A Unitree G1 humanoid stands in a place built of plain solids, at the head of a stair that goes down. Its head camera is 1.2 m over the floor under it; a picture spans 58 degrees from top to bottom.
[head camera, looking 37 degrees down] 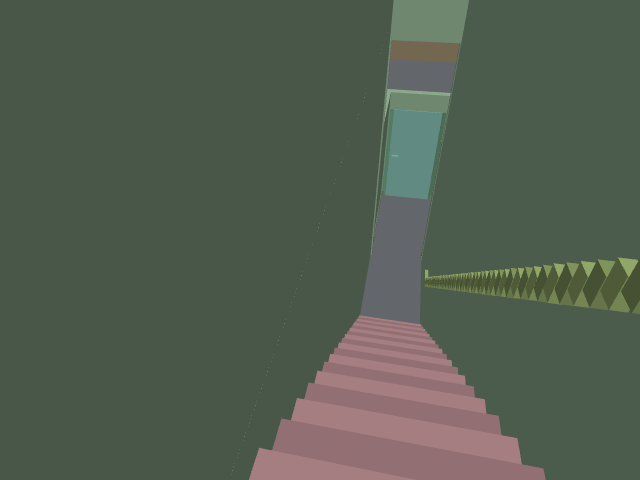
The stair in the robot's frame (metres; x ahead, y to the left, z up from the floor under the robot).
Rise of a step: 0.21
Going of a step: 0.23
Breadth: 1.09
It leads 11 degrees to the right of straight ahead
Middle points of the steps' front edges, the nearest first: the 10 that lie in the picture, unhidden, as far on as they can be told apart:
0.86 -0.33 -0.42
1.09 -0.38 -0.63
1.32 -0.42 -0.84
1.55 -0.47 -1.05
1.78 -0.52 -1.26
2.01 -0.56 -1.47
2.24 -0.61 -1.68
2.47 -0.66 -1.89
2.70 -0.70 -2.10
2.93 -0.75 -2.31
